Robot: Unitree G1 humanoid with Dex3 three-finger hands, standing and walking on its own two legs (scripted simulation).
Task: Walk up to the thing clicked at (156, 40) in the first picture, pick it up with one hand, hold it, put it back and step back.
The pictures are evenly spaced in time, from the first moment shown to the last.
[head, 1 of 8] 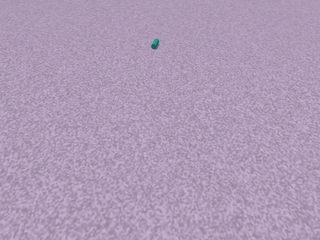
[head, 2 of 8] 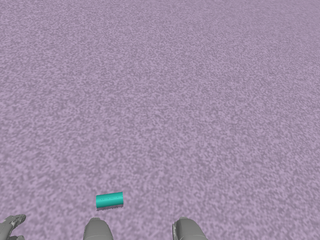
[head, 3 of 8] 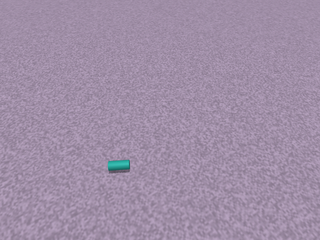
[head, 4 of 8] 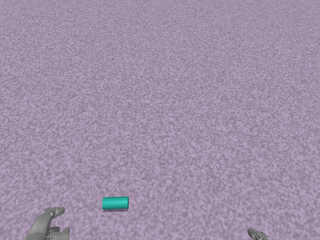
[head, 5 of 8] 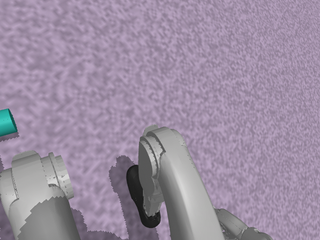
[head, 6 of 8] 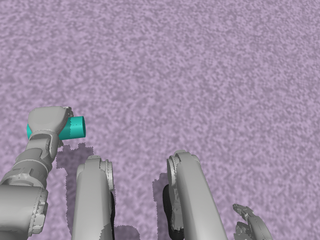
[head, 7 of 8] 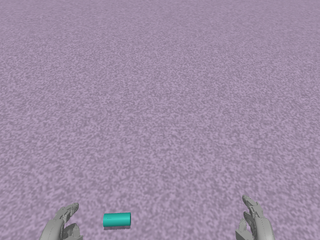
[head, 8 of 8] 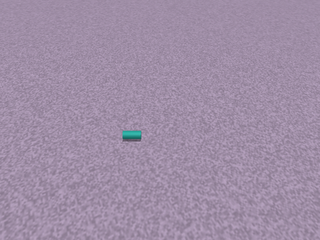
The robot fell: no
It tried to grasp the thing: yes
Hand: left
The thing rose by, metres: 0.68
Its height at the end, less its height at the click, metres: +0.00
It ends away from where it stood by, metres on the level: 0.01
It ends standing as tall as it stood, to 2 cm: yes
